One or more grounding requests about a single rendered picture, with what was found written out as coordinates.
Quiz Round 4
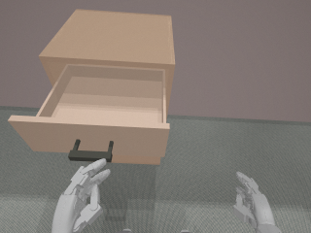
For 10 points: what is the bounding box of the left robot hand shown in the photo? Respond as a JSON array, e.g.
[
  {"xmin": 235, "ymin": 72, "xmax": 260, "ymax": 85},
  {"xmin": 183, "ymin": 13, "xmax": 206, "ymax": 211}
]
[{"xmin": 52, "ymin": 158, "xmax": 111, "ymax": 233}]

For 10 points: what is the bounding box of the handle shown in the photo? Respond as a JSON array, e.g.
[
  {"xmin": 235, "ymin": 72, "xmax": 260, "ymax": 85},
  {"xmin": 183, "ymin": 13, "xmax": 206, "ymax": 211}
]
[{"xmin": 68, "ymin": 139, "xmax": 114, "ymax": 163}]

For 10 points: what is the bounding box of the drawer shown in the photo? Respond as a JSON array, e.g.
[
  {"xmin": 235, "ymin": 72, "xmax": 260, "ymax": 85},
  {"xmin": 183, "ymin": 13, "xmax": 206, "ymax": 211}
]
[{"xmin": 8, "ymin": 64, "xmax": 170, "ymax": 157}]

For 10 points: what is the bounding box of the right robot hand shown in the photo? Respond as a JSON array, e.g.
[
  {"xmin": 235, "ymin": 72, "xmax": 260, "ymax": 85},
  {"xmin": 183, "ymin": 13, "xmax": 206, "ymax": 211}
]
[{"xmin": 233, "ymin": 171, "xmax": 275, "ymax": 230}]

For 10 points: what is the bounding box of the cabinet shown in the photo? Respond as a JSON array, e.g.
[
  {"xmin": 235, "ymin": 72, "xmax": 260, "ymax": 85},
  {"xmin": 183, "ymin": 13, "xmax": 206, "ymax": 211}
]
[{"xmin": 39, "ymin": 9, "xmax": 176, "ymax": 165}]

